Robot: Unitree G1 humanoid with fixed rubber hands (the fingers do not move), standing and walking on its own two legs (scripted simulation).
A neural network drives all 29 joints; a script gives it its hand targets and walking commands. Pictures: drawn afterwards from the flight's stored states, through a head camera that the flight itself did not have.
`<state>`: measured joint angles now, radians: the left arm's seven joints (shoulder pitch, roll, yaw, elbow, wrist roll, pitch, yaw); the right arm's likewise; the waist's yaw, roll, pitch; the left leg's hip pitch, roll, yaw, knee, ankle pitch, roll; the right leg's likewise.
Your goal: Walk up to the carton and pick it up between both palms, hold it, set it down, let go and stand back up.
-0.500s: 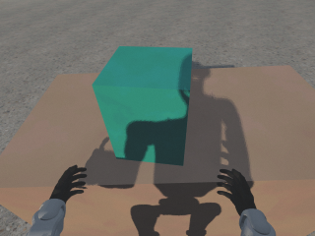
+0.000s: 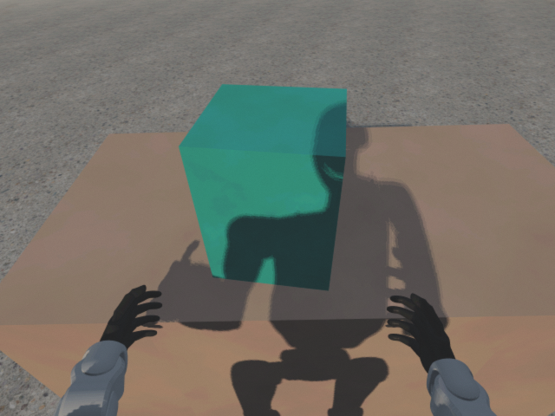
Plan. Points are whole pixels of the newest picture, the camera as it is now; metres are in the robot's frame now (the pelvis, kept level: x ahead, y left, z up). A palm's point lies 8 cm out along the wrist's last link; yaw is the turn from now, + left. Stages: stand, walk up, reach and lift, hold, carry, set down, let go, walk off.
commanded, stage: let go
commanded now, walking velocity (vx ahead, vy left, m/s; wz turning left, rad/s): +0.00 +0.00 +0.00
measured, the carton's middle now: (275, 188) +0.49 +0.00 +0.09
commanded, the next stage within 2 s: stand in 0.32 s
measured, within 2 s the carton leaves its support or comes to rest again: neither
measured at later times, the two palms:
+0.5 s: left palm (99, 383) +0.20 +0.26 -0.01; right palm (438, 357) +0.22 -0.22 -0.01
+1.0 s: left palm out of the picture +0.15 +0.31 -0.13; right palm (429, 361) +0.21 -0.20 -0.01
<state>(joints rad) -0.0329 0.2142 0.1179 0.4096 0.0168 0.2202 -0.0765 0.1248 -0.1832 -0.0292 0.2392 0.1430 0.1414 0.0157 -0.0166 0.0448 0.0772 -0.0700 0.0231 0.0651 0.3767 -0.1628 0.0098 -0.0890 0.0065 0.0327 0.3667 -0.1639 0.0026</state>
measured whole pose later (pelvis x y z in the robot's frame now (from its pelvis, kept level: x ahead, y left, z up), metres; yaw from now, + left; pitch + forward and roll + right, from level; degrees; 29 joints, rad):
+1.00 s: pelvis +0.00 +0.03 -0.03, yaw -2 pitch +3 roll -3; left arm 0.20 0.36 0.10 0.60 0.03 0.04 -0.06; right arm 0.20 -0.27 -0.02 0.25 0.06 -0.24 0.03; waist -0.02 -0.03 0.05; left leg -0.34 0.01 0.06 0.72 -0.44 0.07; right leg -0.48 0.03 0.04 0.83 -0.41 -0.02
